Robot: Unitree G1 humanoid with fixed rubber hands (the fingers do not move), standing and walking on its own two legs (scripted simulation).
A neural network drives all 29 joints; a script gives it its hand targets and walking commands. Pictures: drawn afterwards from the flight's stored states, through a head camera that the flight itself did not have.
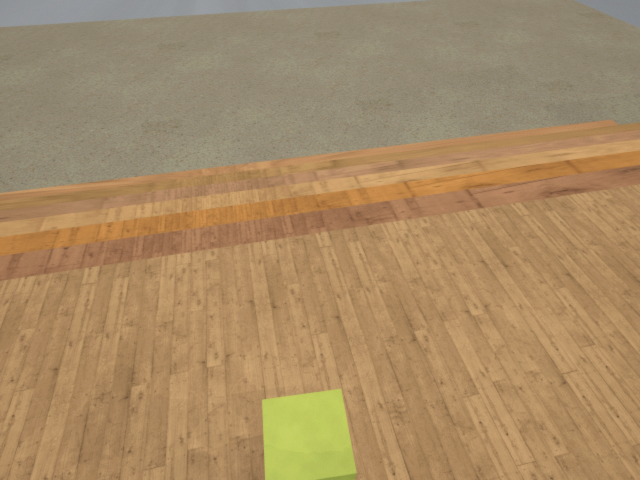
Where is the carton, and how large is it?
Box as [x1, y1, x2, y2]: [262, 389, 356, 479]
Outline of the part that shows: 340,389 262,400 265,479 354,479 356,472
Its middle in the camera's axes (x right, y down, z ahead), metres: -0.03 +0.55 +1.03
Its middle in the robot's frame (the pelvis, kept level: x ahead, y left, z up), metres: +0.37 +0.04 -0.66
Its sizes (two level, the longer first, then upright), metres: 0.210 0.200 0.250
